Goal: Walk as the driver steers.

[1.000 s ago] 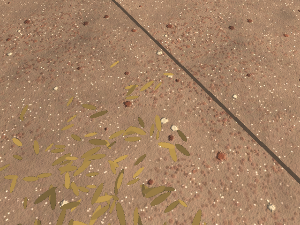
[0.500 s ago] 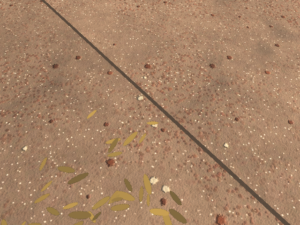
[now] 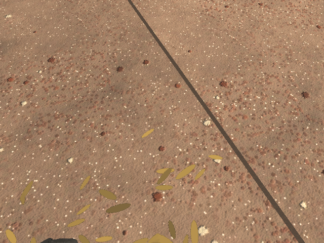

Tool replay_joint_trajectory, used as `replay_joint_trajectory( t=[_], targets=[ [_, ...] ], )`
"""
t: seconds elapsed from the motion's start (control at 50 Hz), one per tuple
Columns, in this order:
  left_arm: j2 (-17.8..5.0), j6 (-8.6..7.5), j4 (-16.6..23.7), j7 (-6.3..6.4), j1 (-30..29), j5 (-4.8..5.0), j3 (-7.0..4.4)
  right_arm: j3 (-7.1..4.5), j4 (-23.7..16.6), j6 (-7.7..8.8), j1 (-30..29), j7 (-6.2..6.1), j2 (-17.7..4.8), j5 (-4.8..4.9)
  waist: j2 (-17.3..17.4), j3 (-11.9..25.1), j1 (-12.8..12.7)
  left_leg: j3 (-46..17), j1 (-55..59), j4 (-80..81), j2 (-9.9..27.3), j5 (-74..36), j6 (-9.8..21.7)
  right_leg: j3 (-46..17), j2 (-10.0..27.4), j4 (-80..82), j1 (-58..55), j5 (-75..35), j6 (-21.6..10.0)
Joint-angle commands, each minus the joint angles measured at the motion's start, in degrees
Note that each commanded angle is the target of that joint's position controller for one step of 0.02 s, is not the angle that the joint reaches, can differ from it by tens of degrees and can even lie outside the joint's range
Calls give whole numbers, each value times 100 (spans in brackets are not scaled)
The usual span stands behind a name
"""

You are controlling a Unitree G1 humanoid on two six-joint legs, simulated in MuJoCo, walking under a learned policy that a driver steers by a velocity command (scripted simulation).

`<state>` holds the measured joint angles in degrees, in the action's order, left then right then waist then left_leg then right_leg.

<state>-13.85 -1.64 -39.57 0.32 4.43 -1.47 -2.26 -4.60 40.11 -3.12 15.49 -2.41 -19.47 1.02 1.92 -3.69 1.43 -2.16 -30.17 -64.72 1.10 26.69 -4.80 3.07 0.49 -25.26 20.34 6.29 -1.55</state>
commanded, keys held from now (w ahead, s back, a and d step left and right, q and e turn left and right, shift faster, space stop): q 0.52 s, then no key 0.46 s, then w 0.02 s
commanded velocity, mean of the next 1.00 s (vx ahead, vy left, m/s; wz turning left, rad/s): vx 0.02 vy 0.00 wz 0.42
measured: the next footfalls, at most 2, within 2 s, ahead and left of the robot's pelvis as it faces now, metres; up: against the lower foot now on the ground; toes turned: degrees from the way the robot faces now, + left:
left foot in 0.22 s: +0.07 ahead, +0.14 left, +0.00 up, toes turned +11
right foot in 0.68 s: +0.14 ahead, -0.05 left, +0.00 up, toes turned +23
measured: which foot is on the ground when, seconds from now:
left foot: up 0.00-0.20, down 0.22-0.70, up 0.72-0.96, down 0.98-1.00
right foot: down 0.00-0.22, up 0.24-0.66, down 0.68-1.00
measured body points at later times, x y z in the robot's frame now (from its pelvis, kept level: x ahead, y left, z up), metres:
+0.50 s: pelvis +0.03 +0.04 +0.01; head +0.06 +0.08 +0.46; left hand +0.10 +0.36 -0.11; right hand +0.26 -0.19 -0.06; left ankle +0.03 +0.13 -0.74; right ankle +0.09 -0.11 -0.67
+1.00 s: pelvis +0.04 +0.02 +0.00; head +0.06 +0.03 +0.45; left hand +0.06 +0.31 -0.11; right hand +0.28 -0.18 -0.11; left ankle -0.03 +0.14 -0.74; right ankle +0.10 -0.10 -0.74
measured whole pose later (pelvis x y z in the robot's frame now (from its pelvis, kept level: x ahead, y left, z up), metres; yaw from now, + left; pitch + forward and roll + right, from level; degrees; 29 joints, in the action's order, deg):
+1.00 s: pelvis +0.04 +0.02 +0.00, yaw +24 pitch +0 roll +0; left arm -14.1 0.0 -47.2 -0.1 7.5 0.0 -1.5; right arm -3.2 39.7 -2.7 11.8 -1.6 -16.7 0.0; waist 0.9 -2.9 -0.4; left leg -4.5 -10.8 -27.2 0.5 14.9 -2.5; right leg -1.5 0.1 -28.7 13.3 15.2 0.5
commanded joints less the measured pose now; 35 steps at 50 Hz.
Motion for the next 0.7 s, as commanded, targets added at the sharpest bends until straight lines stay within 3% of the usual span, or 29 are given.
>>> replay_joint_trajectory(
  t=[0.02, 0.06, 0.14, 0.2, 0.22, 0.24, 0.26, 0.28, 0.3, 0.32, 0.34, 0.38, 0.48, 0.52, 0.6, 0.66, 0.68, 0.7],
  targets=[
    [-902, -52, 235, 69, -196, 21, -281, -69, -392, -26, 422, 16, -214, -43, -968, 831, 19, 17, 200, 525, 297, -458, -12, -857, 1509, 1051, -642, -1146, -1253],
    [-1011, -12, 183, 89, -242, 57, -324, -34, -518, -11, 178, 89, -187, -55, -896, 942, -41, 78, 481, 1099, 363, -741, 70, -677, 1611, 1052, -703, -1180, -1278],
    [-1246, 79, 41, 51, -166, 148, -399, -66, -698, -45, -85, 223, -363, -33, -943, 889, -112, 295, 884, 1931, 304, -836, 274, -492, 1780, 936, -868, -863, -1164],
    [-1282, 138, -92, 39, -154, 296, -414, -131, -676, -50, 81, 287, -410, -58, -833, 858, 75, 537, 1586, 3218, 64, -1414, 596, -208, 1659, 342, -835, -381, -725],
    [-1104, 161, -222, 34, 106, 290, -378, -201, -630, -41, 234, 256, -563, -92, -537, 835, 85, 341, 2052, 3701, 21, -1870, 785, 42, 1427, -177, -528, 130, -366],
    [-766, 184, -220, 8, 296, 125, -291, -347, -706, -21, 326, 160, -1130, -96, 901, 731, -57, -1254, 2642, 4397, 1103, -3428, 1241, 687, 757, -1710, 475, 1430, 230],
    [-783, 174, 103, 59, -32, -4, -275, -395, -922, 46, 148, 150, -1596, -218, 1770, 610, 0, -2862, 2629, 4607, 2173, -4006, 2364, 328, -88, -3037, 1814, 3132, 576],
    [-1026, 173, 123, 97, -379, 40, -355, -328, -909, 173, 226, 193, -1273, -305, 1043, 840, 281, -2671, 2463, 4694, 1985, -3666, 2493, -441, -15, -3836, 1857, 3096, 514],
    [-1061, 190, 95, 110, -303, 148, -389, -269, -878, 269, 20, 202, -1126, -279, 831, 778, 92, -2188, 2388, 4643, 1673, -3420, 2184, -612, 80, -4000, 1861, 2598, 420],
    [-1045, 211, -62, 155, -100, 143, -416, -245, -917, 295, -304, 181, -971, -170, 517, 780, -75, -1866, 2388, 4562, 1381, -3124, 1861, -676, 154, -3906, 1844, 2155, 412],
    [-1102, 225, -113, 186, -46, 94, -437, -188, -957, 282, -504, 152, -839, -83, 546, 784, -130, -1726, 2350, 4511, 1286, -3293, 1733, -687, 158, -3854, 1795, 1881, 456],
    [-1027, 205, -150, 159, 69, 109, -431, -129, -1015, 248, -553, 95, -749, -104, 575, 956, -219, -1549, 2222, 4452, 1084, -3760, 1730, -645, 13, -3944, 1415, 1540, 555],
    [-826, 162, -92, 101, -174, 165, -333, -192, -1030, 173, -402, 22, -861, -77, 617, 947, -50, -1806, 2434, 4344, 954, -3243, 1761, -748, -126, -2484, 1153, 1309, 676],
    [-845, 143, -82, 63, -199, 179, -325, -219, -1057, 140, -423, 32, -918, -90, 699, 907, -13, -2034, 2248, 4336, 943, -2980, 1802, -780, -190, -2062, 845, 1390, 662],
    [-913, 105, -129, -25, -28, 218, -323, -169, -1045, 98, -520, 101, -809, -100, 776, 948, 28, -2300, 2100, 4179, 951, -3141, 1789, -698, -170, -1434, 235, 1473, 561],
    [-819, 37, -203, -105, 286, 183, -297, -101, -1010, 71, -718, 109, -683, -23, 677, 939, -217, -2307, 1920, 3901, 713, -3056, 1529, -548, -156, 9, -577, 540, 334],
    [-917, 20, -209, -104, 363, 107, -310, -65, -954, 87, -580, 101, -571, -32, 474, 926, -215, -2187, 1643, 3779, 516, -2501, 1264, -735, 115, 428, -1051, -148, 182],
    [-1250, 25, -136, -75, 424, -8, -349, 15, -932, 122, -363, 103, -319, -150, -425, 1026, -54, -1620, 1180, 2992, 17, -1359, 895, -1640, 1068, 651, -1530, -922, -151]
  ],
)
Keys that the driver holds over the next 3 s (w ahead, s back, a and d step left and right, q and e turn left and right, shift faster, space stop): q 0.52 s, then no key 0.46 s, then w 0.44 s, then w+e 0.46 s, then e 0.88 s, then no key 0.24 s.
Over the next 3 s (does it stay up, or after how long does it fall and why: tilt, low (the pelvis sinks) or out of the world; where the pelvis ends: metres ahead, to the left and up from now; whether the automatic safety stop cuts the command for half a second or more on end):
stays up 0.55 0.22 0.00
